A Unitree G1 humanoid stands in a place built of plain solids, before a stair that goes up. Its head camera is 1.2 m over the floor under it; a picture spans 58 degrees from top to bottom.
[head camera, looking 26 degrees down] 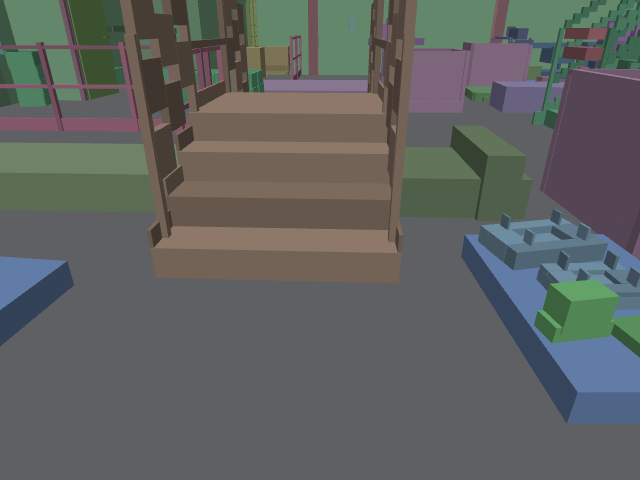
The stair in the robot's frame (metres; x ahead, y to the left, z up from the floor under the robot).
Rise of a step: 0.18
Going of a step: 0.28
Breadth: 1.30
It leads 3 degrees to the right of straight ahead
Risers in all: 4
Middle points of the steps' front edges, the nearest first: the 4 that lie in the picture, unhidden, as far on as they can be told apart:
1.97 0.23 0.18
2.25 0.22 0.36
2.53 0.21 0.54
2.81 0.20 0.72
